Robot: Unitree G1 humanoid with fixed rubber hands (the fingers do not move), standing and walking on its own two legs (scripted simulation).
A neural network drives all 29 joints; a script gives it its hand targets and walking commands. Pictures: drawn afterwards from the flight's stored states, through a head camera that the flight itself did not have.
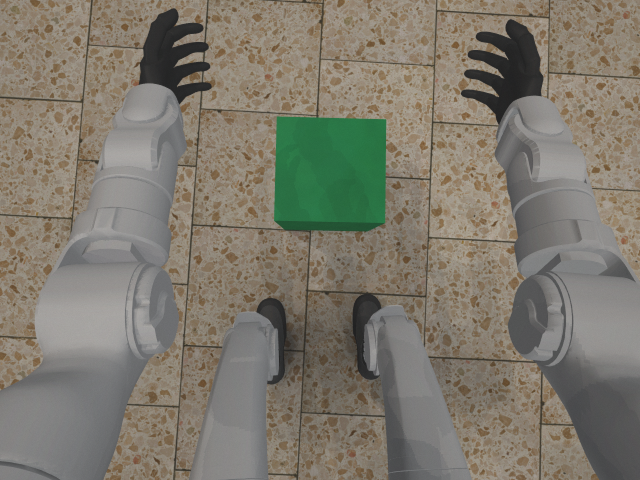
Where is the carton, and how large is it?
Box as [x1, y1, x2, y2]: [274, 116, 385, 230]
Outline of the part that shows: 277,116 274,220 284,229 368,230 383,223 385,192 385,119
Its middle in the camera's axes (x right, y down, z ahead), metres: +0.01 -0.12 +0.85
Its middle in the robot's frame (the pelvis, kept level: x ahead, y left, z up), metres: +0.50 -0.03 -0.51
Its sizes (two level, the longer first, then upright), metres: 0.210 0.200 0.250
